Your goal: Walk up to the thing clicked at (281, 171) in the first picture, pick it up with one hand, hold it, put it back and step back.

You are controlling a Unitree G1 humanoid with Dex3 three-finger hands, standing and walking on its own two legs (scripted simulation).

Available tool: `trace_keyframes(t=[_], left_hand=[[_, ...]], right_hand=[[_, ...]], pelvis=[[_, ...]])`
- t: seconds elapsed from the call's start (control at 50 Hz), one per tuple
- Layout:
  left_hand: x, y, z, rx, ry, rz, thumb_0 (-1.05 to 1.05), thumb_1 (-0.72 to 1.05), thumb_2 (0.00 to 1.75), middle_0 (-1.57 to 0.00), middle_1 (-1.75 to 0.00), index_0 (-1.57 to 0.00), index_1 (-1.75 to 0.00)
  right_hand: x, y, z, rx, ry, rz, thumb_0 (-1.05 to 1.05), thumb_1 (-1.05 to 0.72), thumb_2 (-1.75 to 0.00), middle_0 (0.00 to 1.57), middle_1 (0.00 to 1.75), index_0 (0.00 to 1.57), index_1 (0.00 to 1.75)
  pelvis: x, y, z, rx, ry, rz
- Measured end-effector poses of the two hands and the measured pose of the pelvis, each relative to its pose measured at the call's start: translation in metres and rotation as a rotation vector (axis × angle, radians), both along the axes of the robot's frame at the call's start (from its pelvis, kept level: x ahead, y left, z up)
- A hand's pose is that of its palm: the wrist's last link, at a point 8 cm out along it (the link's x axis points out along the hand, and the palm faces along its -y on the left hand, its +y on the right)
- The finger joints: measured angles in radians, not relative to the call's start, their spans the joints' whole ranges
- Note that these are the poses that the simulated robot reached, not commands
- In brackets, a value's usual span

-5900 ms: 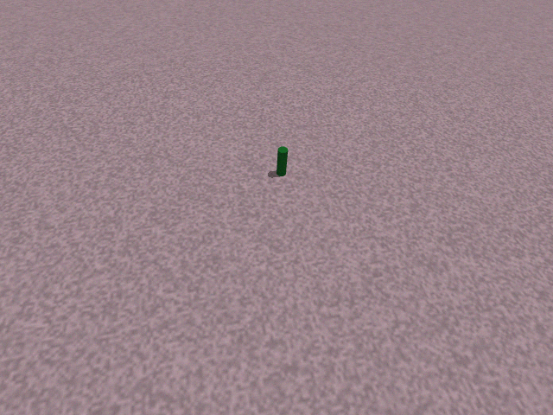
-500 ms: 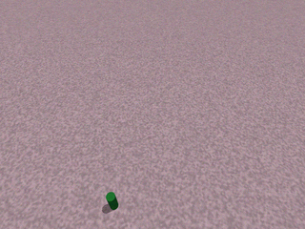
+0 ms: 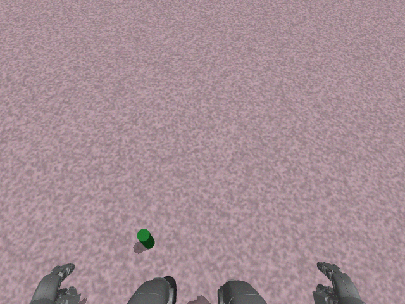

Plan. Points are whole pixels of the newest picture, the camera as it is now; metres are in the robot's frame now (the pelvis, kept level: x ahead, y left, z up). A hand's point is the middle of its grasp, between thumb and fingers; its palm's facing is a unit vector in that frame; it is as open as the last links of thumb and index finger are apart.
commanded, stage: walk up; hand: left
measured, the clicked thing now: (146, 239) +0.36 +0.23 -0.68
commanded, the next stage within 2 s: stand in 1.26 s
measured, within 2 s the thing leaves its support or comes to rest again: neither
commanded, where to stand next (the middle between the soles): +0.00 +0.01 m, yaw +0 degrees
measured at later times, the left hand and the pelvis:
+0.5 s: hand out of the picture -0.03 +0.26 -0.12, palm faces +0.11 -0.91 -0.39, open 7.3 cm; pelvis -0.04 -0.02 +0.01, yaw +6 degrees
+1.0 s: hand out of the picture +0.01 +0.30 -0.13, palm faces +0.04 -0.90 -0.43, open 7.3 cm; pelvis -0.03 +0.02 +0.01, yaw +3 degrees
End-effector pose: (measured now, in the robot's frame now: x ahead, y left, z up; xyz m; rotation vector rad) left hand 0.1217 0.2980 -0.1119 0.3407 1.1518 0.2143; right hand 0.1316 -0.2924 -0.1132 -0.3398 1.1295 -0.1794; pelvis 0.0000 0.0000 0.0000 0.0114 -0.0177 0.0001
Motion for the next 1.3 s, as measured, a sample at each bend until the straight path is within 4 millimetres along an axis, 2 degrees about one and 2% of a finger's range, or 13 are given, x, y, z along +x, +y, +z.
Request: trace_keyframes(t=[0.08, 0.14, 0.26, 0.36, 0.42, 0.46, 0.54, 0.6, 0.72, 0.84, 0.94, 1.12, 1.3], left_hand=[[-0.011, -0.004, 0.005, 0.061, -0.022, -0.017, 0.0, 0.91, 0.9, -0.2, -0.3, -0.21, -0.3], [-0.036, -0.01, 0.013, 0.1, -0.003, -0.017, 0.0, 0.91, 0.9, -0.2, -0.3, -0.21, -0.3], [-0.089, -0.011, 0.038, 0.131, 0.069, 0.024, 0.0, 0.9, 0.9, -0.2, -0.3, -0.21, -0.3], [-0.111, -0.012, 0.046, 0.11, 0.016, 0.059, 0.01, 0.9, 0.9, -0.2, -0.3, -0.21, -0.3], [-0.128, -0.01, 0.044, 0.071, -0.036, 0.093, 0.01, 0.9, 0.9, -0.2, -0.3, -0.21, -0.3], [-0.144, -0.006, 0.039, 0.048, -0.036, 0.11, 0.0, 0.9, 0.9, -0.2, -0.3, -0.21, -0.3], [-0.176, 0.008, 0.019, 0.01, 0.029, 0.139, 0.0, 0.9, 0.9, -0.21, -0.3, -0.21, -0.3], [-0.188, 0.017, 0.003, -0.006, 0.081, 0.158, 0.01, 0.9, 0.9, -0.2, -0.3, -0.21, -0.3], [-0.177, 0.021, -0.004, -0.036, 0.099, 0.135, 0.01, 0.91, 0.9, -0.2, -0.3, -0.21, -0.3], [-0.155, 0.021, 0.006, -0.007, 0.074, 0.1, 0.01, 0.91, 0.9, -0.2, -0.3, -0.21, -0.3], [-0.134, 0.033, 0.017, 0.038, 0.051, 0.075, 0.01, 0.9, 0.9, -0.2, -0.3, -0.21, -0.3], [-0.091, 0.049, 0.026, 0.08, -0.005, 0.021, 0.01, 0.91, 0.9, -0.2, -0.3, -0.21, -0.3], [-0.071, 0.037, 0.019, 0.042, -0.005, -0.025, 0.0, 0.91, 0.9, -0.2, -0.3, -0.21, -0.3]], right_hand=[[0.006, -0.01, -0.014, 0.037, -0.069, 0.01, 0.0, -0.9, -0.9, 0.2, 0.3, 0.2, 0.3], [0.0, -0.019, -0.027, 0.068, -0.08, -0.005, 0.0, -0.9, -0.9, 0.2, 0.3, 0.2, 0.3], [-0.047, -0.026, -0.024, 0.086, 0.027, -0.009, 0.0, -0.9, -0.9, 0.2, 0.3, 0.2, 0.3], [-0.099, -0.036, -0.021, 0.051, 0.154, 0.03, 0.0, -0.9, -0.9, 0.2, 0.3, 0.2, 0.3], [-0.114, -0.04, -0.011, 0.021, 0.205, 0.07, 0.0, -0.9, -0.9, 0.2, 0.3, 0.2, 0.3], [-0.112, -0.041, -0.002, -0.001, 0.194, 0.092, 0.01, -0.9, -0.9, 0.2, 0.3, 0.2, 0.3], [-0.09, -0.035, 0.017, -0.041, 0.092, 0.118, 0.01, -0.9, -0.9, 0.2, 0.3, 0.2, 0.3], [-0.076, -0.026, 0.026, -0.07, 0.014, 0.11, 0.01, -0.9, -0.9, 0.2, 0.3, 0.2, 0.3], [-0.048, 0.004, 0.032, -0.043, -0.074, 0.122, 0.0, -0.9, -0.9, 0.2, 0.3, 0.2, 0.3], [-0.029, 0.028, 0.016, 0.038, -0.085, 0.119, 0.0, -0.9, -0.9, 0.2, 0.3, 0.2, 0.3], [-0.026, 0.041, 0.006, 0.077, -0.062, 0.107, 0.0, -0.9, -0.9, 0.2, 0.3, 0.2, 0.3], [-0.041, 0.032, 0.004, 0.062, -0.016, 0.046, 0.0, -0.9, -0.9, 0.2, 0.3, 0.2, 0.3], [-0.067, 0.015, 0.011, 0.022, 0.023, -0.017, 0.0, -0.9, -0.9, 0.2, 0.3, 0.2, 0.3]], pelvis=[[-0.014, -0.011, -0.012, 0.025, -0.008, -0.019], [-0.025, -0.019, -0.016, -0.013, -0.031, -0.002], [-0.041, -0.026, 0.004, 0.055, 0.006, -0.004], [-0.048, -0.028, 0.009, 0.032, 0.011, 0.045], [-0.046, -0.027, 0.01, 0.026, -0.006, 0.079], [-0.045, -0.025, 0.01, 0.022, -0.018, 0.089], [-0.044, -0.014, 0.007, 0.002, -0.039, 0.106], [-0.043, -0.002, 0.003, 0.003, -0.047, 0.092], [-0.04, 0.01, 0.005, -0.001, -0.032, 0.078], [-0.036, 0.015, 0.005, -0.031, -0.034, 0.066], [-0.029, 0.02, 0.006, -0.017, -0.021, 0.057], [-0.029, 0.025, 0.008, -0.006, -0.021, 0.039], [-0.033, 0.024, 0.01, -0.003, -0.031, 0.026]])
